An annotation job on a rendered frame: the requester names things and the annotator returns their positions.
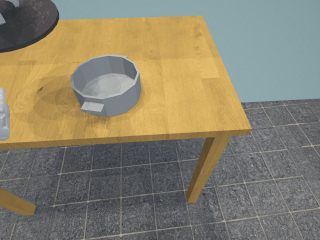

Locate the lid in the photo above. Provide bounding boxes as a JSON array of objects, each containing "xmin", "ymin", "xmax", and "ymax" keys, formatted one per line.
[{"xmin": 0, "ymin": 0, "xmax": 59, "ymax": 53}]

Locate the left robot hand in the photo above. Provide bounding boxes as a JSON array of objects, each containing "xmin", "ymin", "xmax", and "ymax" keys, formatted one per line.
[{"xmin": 0, "ymin": 0, "xmax": 20, "ymax": 25}]

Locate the left robot upper arm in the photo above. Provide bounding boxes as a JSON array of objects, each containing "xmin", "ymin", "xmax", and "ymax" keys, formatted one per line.
[{"xmin": 0, "ymin": 87, "xmax": 10, "ymax": 141}]

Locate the table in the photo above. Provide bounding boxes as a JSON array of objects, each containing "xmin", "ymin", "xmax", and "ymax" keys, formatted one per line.
[{"xmin": 0, "ymin": 15, "xmax": 252, "ymax": 216}]

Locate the pot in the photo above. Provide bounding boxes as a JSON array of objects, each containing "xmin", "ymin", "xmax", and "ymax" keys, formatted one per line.
[{"xmin": 70, "ymin": 54, "xmax": 142, "ymax": 117}]

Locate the knob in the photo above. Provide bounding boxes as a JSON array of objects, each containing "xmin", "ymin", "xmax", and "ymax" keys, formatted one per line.
[{"xmin": 0, "ymin": 0, "xmax": 18, "ymax": 21}]

